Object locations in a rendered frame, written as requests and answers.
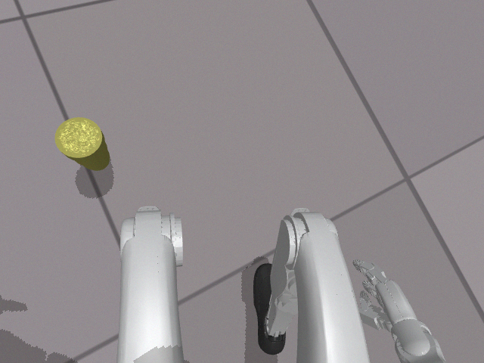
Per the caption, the right robot hand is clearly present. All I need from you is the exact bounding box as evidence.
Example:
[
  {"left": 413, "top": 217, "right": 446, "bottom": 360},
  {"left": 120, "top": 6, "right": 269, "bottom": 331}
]
[{"left": 353, "top": 259, "right": 418, "bottom": 333}]

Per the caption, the right robot arm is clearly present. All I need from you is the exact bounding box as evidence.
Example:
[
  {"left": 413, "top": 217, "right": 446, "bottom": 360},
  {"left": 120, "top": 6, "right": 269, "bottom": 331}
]
[{"left": 391, "top": 319, "right": 447, "bottom": 363}]

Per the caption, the right robot foot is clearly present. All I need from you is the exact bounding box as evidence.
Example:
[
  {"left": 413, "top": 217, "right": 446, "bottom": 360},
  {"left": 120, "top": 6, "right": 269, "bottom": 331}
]
[{"left": 253, "top": 263, "right": 286, "bottom": 355}]

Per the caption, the cup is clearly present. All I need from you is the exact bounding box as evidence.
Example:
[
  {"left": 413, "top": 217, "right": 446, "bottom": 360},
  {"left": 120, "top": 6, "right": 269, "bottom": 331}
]
[{"left": 54, "top": 117, "right": 110, "bottom": 171}]

